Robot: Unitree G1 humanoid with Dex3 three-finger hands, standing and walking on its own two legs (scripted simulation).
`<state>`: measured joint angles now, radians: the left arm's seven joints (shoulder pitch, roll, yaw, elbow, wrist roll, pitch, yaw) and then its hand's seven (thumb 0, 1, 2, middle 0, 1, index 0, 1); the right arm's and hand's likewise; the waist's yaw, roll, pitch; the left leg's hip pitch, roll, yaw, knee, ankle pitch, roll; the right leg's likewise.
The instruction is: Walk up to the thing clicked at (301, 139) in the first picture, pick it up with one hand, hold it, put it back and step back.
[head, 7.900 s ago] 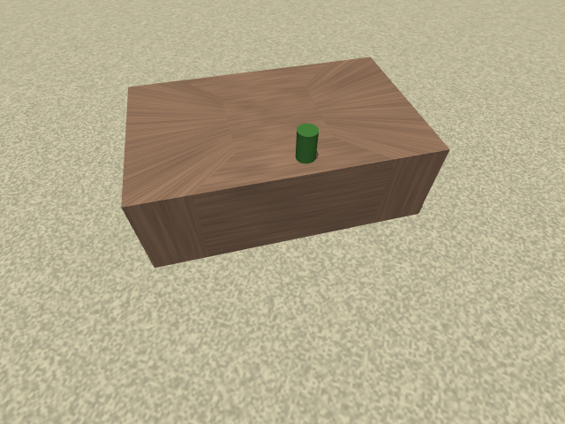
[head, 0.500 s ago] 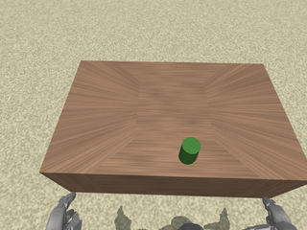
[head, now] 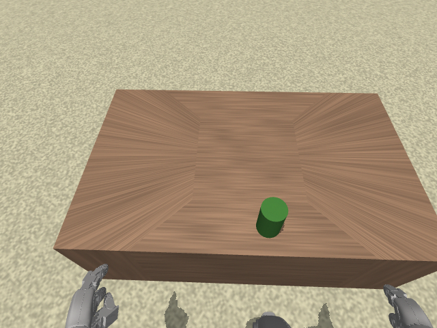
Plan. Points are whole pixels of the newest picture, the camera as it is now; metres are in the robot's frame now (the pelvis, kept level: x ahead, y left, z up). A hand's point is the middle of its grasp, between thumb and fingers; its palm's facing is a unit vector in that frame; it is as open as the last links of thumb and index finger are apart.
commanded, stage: go down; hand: right
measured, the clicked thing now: (271, 218) +0.44 -0.14 -0.27
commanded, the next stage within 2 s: approach in 1.80 s
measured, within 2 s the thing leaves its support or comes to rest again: neither
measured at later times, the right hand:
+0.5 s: hand out of the picture +0.13 -0.27 -0.08, palm faces +0.06 +0.95 -0.32, open 17.4 cm
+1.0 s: hand (389, 238) +0.28 -0.30 -0.02, palm faces +0.09 +0.98 -0.16, open 17.6 cm
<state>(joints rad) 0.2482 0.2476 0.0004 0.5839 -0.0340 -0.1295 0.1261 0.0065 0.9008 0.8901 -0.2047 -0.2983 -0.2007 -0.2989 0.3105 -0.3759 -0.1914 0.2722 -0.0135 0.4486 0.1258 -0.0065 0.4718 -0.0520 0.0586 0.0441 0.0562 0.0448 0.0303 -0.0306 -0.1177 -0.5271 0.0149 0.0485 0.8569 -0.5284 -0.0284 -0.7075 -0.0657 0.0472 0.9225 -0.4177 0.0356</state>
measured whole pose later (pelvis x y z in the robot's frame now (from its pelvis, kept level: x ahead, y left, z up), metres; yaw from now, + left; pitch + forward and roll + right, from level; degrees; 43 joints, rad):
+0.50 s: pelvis -0.02 -0.01 -0.01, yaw +0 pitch +11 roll +3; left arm 0.26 0.23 -0.03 0.56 -0.03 -0.21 0.18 0.01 0.89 0.89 -0.21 -0.30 -0.20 -0.30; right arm 0.38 -0.37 -0.19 0.11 0.02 0.51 0.10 -0.01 0.52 -0.05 0.06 0.05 0.06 0.05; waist 0.03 -0.05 -0.13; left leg -0.57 0.02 0.06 0.92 -0.54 -0.04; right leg -0.77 -0.06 0.06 0.99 -0.43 0.03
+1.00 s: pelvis -0.02 +0.00 +0.00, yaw +1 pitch +12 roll +3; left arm 0.30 0.28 -0.01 0.67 -0.01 -0.18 0.16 0.01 0.89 0.89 -0.21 -0.30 -0.20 -0.30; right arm -0.17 -0.54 -0.40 0.68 0.09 0.18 0.36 -0.01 0.58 -0.05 0.05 0.05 0.05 0.05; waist 0.07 -0.03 -0.08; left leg -0.57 0.01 0.04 0.86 -0.49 -0.03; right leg -0.74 -0.07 0.04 0.92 -0.38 0.03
